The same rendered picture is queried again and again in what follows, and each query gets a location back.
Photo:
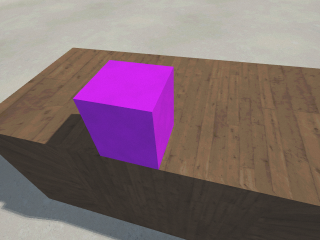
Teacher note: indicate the carton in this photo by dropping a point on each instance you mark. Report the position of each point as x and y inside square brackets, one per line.
[128, 109]

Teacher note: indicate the pedestal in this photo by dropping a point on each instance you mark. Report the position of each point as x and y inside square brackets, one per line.
[242, 161]

